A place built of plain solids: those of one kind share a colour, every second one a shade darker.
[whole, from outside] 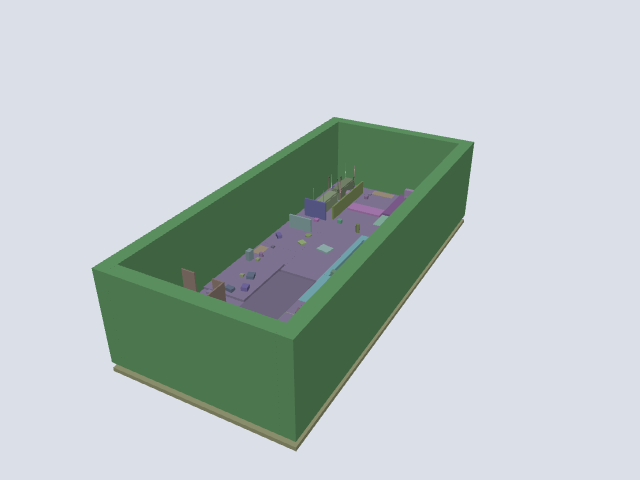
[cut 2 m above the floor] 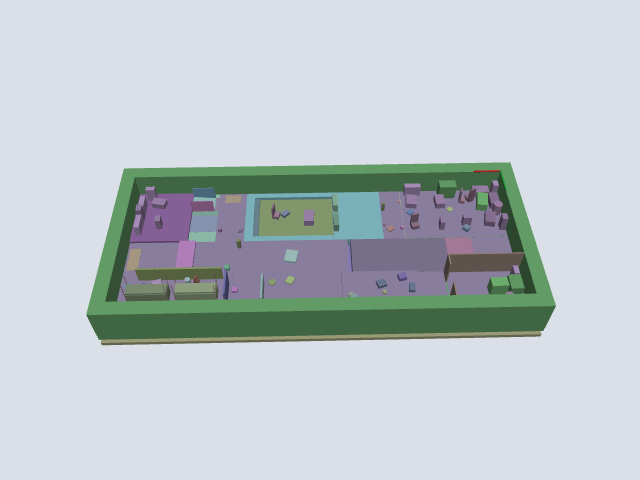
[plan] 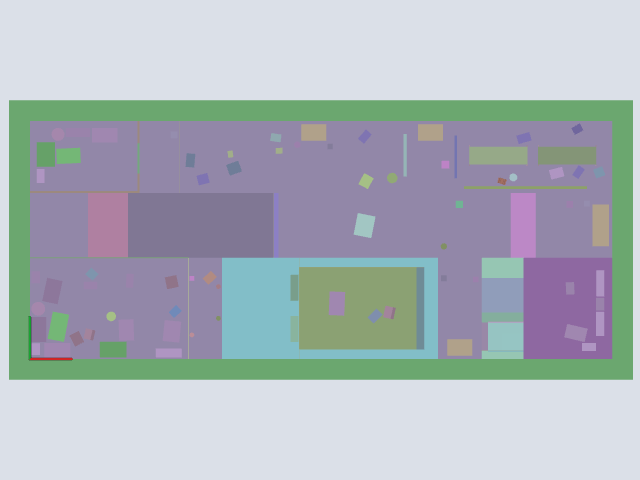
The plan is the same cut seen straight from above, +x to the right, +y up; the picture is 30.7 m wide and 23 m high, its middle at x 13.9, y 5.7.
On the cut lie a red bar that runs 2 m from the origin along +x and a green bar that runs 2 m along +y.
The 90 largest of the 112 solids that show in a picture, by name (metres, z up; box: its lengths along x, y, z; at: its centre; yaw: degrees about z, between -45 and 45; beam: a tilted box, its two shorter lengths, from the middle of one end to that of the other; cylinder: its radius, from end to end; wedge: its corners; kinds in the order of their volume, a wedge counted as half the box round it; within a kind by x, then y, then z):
{
 "wall_1": {"box": [1.0, 11.4, 7.0], "at": [-0.5, 5.7, 2.5]},
 "wall_2": {"box": [29.9, 1.0, 7.0], "at": [13.95, -0.5, 2.5]},
 "wall_3": {"box": [29.9, 1.0, 7.0], "at": [13.95, 11.9, 2.5]},
 "wall_4": {"box": [1.0, 11.4, 7.0], "at": [28.4, 5.7, 2.5]},
 "floor_1": {"box": [2.78, 3.1, 1.0], "at": [1.39, 6.4, -0.5]},
 "floor_2": {"box": [5.25, 3.45, 1.0], "at": [2.62, 9.68, -0.5]},
 "floor_3": {"box": [7.6, 4.85, 1.0], "at": [3.8, 2.42, -0.5]},
 "floor_4": {"box": [1.9, 3.45, 1.0], "at": [6.2, 9.68, -0.5]},
 "floor_5": {"box": [6.98, 3.1, 1.0], "at": [8.19, 6.4, -0.5]},
 "floor_6": {"box": [1.6, 4.85, 1.0], "at": [8.4, 2.42, -0.5]},
 "floor_7": {"box": [5.35, 3.45, 1.18], "at": [9.82, 9.68, -0.41]},
 "floor_8": {"box": [2.2, 3.45, 1.0], "at": [13.6, 9.68, -0.5]},
 "floor_9": {"box": [3.55, 3.45, 1.0], "at": [16.48, 9.68, -0.5]},
 "floor_10": {"box": [1.9, 3.45, 1.0], "at": [19.2, 9.68, -0.5]},
 "floor_11": {"box": [15.99, 3.1, 1.0], "at": [19.91, 6.4, -0.5]},
 "floor_12": {"box": [2.1, 4.85, 1.0], "at": [20.6, 2.42, -0.5]},
 "floor_13": {"box": [7.75, 3.45, 1.0], "at": [24.02, 9.68, -0.5]},
 "floor_base_1": {"box": [29.9, 13.4, 0.3], "at": [13.95, 5.7, -1.57]},
 "floor_rim_1": {"box": [3.7, 4.85, 1.0], "at": [11.05, 2.42, -0.5]},
 "floor_rim_2": {"box": [6.0, 0.45, 1.0], "at": [15.9, 0.23, -0.5]},
 "floor_rim_3": {"box": [6.0, 0.45, 1.0], "at": [15.9, 4.62, -0.5]},
 "floor_rim_4": {"box": [0.65, 4.85, 1.0], "at": [19.23, 2.42, -0.5]},
 "floor_deck_1": {"box": [4.25, 4.85, 1.17], "at": [25.77, 2.42, -0.41]},
 "floor_pit_1": {"box": [5.62, 3.95, 0.74], "at": [15.71, 2.42, -0.63]},
 "floor_hatch_1": {"box": [1.92, 2.12, 1.0], "at": [3.74, 5.91, -0.5]},
 "floor_hatch_2": {"box": [1.92, 0.98, 0.65], "at": [3.74, 7.46, -1.07]},
 "piece_1": {"box": [2.8, 0.85, 0.91], "at": [22.45, 9.74, 0.46]},
 "piece_2": {"box": [2.72, 0.77, 0.17], "at": [22.45, 9.74, 0.99]},
 "piece_3": {"box": [2.8, 0.85, 0.91], "at": [25.75, 9.74, 0.46]},
 "piece_4": {"box": [2.72, 0.77, 0.13], "at": [25.75, 9.74, 0.97]},
 "crate_stack_1": {"box": [0.42, 0.56, 1.24], "at": [0.28, 0.47, 0.62]},
 "crate_stack_2": {"box": [0.41, 0.57, 1.23], "at": [0.28, 3.92, 0.61]},
 "crate_stack_3": {"box": [0.37, 0.68, 1.15], "at": [0.52, 8.76, 0.57]},
 "crate_stack_4": {"box": [1.16, 0.44, 0.83], "at": [2.3, 10.85, 0.41]},
 "crate_stack_5": {"box": [0.65, 0.37, 0.85], "at": [2.9, 3.52, 0.42], "yaw": 0.1},
 "crate_stack_6": {"box": [0.35, 0.67, 0.8], "at": [4.79, 3.75, 0.4], "yaw": -2.9},
 "crate_stack_7": {"box": [1.25, 0.43, 0.93], "at": [6.65, 0.28, 0.47]},
 "crate_stack_8": {"box": [0.65, 0.47, 0.6], "at": [25.24, 8.9, 0.3], "yaw": 14.5},
 "crate_stack_9": {"box": [0.4, 0.59, 0.89], "at": [25.89, 3.38, 0.61], "yaw": 2.2},
 "crate_stack_10": {"box": [0.68, 0.39, 1.19], "at": [26.79, 0.57, 0.77]},
 "crate_stack_11": {"box": [0.4, 1.16, 0.93], "at": [27.32, 1.68, 0.64]},
 "crate_stack_12": {"box": [0.4, 0.61, 1.27], "at": [27.32, 2.63, 0.81]},
 "crate_stack_13": {"box": [0.39, 1.26, 0.89], "at": [27.32, 3.62, 0.61]},
 "pallet_load_1": {"box": [0.88, 1.18, 1.18], "at": [0.77, 9.79, 0.59]},
 "pallet_load_2": {"box": [0.8, 1.33, 0.65], "at": [1.36, 1.54, 0.33], "yaw": -10.8},
 "pallet_load_3": {"box": [1.15, 0.73, 1.11], "at": [1.85, 9.73, 0.56], "yaw": 2.5},
 "pallet_load_4": {"box": [1.29, 0.76, 1.21], "at": [3.98, 0.45, 0.6]},
 "floor_fore_1": {"box": [2.0, 0.4, 1.0], "at": [22.65, 0.2, -0.5]},
 "floor_fore_2": {"box": [2.0, 0.48, 1.0], "at": [22.65, 1.99, -0.5]},
 "floor_fore_3": {"box": [2.0, 0.97, 1.0], "at": [22.65, 4.37, -0.5]},
 "sack_pile_1": {"box": [0.72, 1.2, 0.58], "at": [0.43, 1.41, 0.29]},
 "sack_pile_2": {"box": [0.76, 1.14, 0.5], "at": [1.08, 3.25, 0.25], "yaw": -12.1},
 "sack_pile_3": {"box": [1.26, 0.7, 0.58], "at": [1.31, 0.42, 0.29]},
 "sack_pile_4": {"box": [1.22, 0.7, 0.57], "at": [3.59, 10.72, 0.28]},
 "sack_pile_5": {"box": [0.72, 1.02, 0.51], "at": [4.62, 1.38, 0.26], "yaw": 1.8},
 "sack_pile_6": {"box": [0.8, 1.01, 0.48], "at": [6.8, 1.32, 0.24], "yaw": -5.5},
 "sack_pile_7": {"box": [0.75, 1.14, 0.56], "at": [14.71, 2.66, 0.02], "yaw": -2.2},
 "sack_pile_8": {"box": [1.01, 0.66, 0.46], "at": [26.16, 1.24, 0.4], "yaw": -13.2},
 "floor_before_steps_1": {"box": [2.0, 1.65, 1.0], "at": [22.65, 3.06, -0.5]},
 "part_1": {"box": [5.25, 0.1, 2.85], "at": [2.62, 8.0, 1.38]},
 "part_2": {"box": [0.1, 0.84, 2.85], "at": [5.2, 8.47, 1.38]},
 "part_3": {"box": [0.1, 1.06, 2.85], "at": [5.2, 10.87, 1.38]},
 "ramp_ramp_1": {"wedge": [[21.95, 0.4, -1.0], [21.95, 0.4, 0.0], [21.95, 1.75, -1.0], [21.95, 1.75, 0.0], [23.65, 0.4, -1.0], [23.65, 0.4, 0.17], [23.65, 1.75, -1.0], [23.65, 1.75, 0.17]]},
 "step_down_1": {"box": [0.38, 3.95, 0.87], "at": [18.71, 2.42, -0.56]},
 "screenS_1": {"box": [5.9, 0.14, 1.23], "at": [23.75, 8.21, 0.61]},
 "step_hump_1": {"box": [1.2, 3.1, 0.23], "at": [23.64, 6.4, 0.07]},
 "edgeW_1": {"box": [0.38, 1.25, 0.7], "at": [12.68, 1.44, 0.35]},
 "edgeW_2": {"box": [0.38, 1.25, 0.7], "at": [12.68, 3.41, 0.35]},
 "barrel_1": {"cylinder": 0.33, "from": [0.4, 2.4, 0.0], "to": [0.4, 2.4, 0.96]},
 "barrel_2": {"cylinder": 0.31, "from": [1.35, 10.76, 0.0], "to": [1.35, 10.76, 0.95]},
 "floor_gap_1": {"box": [0.23, 3.1, 0.7], "at": [11.79, 6.4, -1.05]},
 "hand_truck_1": {"box": [0.5, 0.14, 1.02], "at": [2.15, 1.17, 0.81], "yaw": 27.6},
 "hand_truck_2": {"box": [0.5, 0.59, 0.3], "at": [2.25, 0.97, 0.15], "yaw": 27.6},
 "hand_truck_3": {"box": [0.47, 0.5, 0.3], "at": [2.85, 1.18, 0.15], "yaw": -13.3},
 "hand_truck_4": {"box": [0.57, 0.58, 0.3], "at": [6.8, 3.68, 0.15], "yaw": 11.5},
 "hand_truck_5": {"box": [0.57, 0.14, 0.84], "at": [6.84, 3.47, 0.72], "yaw": 11.5},
 "hand_truck_6": {"box": [0.51, 0.57, 0.3], "at": [17.23, 2.23, -0.11], "yaw": -12.1},
 "screenW_1": {"box": [0.13, 2.05, 1.63], "at": [20.41, 9.69, 0.81]},
 "floor_before_ramp_1": {"box": [0.3, 1.35, 1.0], "at": [21.8, 1.07, -0.5]},
 "screenE_1": {"box": [0.16, 2.05, 1.18], "at": [17.98, 9.76, 0.59]},
 "bin_1": {"box": [0.5, 0.38, 0.82], "at": [11.79, 10.6, 0.59], "yaw": -7.9},
 "bin_2": {"cylinder": 0.19, "from": [23.16, 8.7, 0.0], "to": [23.16, 8.7, 0.62]},
 "inway_pallet_1": {"box": [0.87, 1.06, 0.2], "at": [16.04, 6.39, 0.05], "yaw": -11.3},
 "sack_1": {"box": [0.42, 0.66, 0.26], "at": [7.69, 9.52, 0.31], "yaw": -4.9},
 "sack_2": {"box": [0.62, 0.55, 0.25], "at": [9.78, 9.14, 0.3], "yaw": 20.1},
 "crate_1": {"box": [0.54, 0.48, 0.31], "at": [8.3, 8.61, 0.34], "yaw": 14.4},
 "crate_2": {"box": [0.65, 0.42, 0.26], "at": [23.67, 10.59, 0.13], "yaw": 15.8},
 "low_mat_1": {"box": [0.8, 2.0, 0.06], "at": [27.35, 6.4, -0.02]},
 "ramp_sidea_1": {"box": [1.7, 0.04, 1.16], "at": [22.8, 0.38, 0.53]},
 "ramp_sideb_1": {"box": [1.7, 0.04, 1.16], "at": [22.8, 1.77, 0.53]}
}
